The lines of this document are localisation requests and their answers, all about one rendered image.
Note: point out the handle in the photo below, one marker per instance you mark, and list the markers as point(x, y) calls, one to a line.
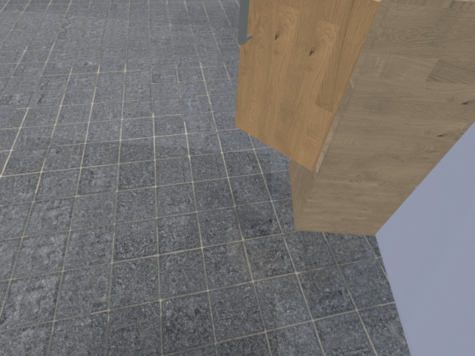
point(243, 23)

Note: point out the cupboard door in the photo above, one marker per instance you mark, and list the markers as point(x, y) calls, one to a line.
point(294, 71)

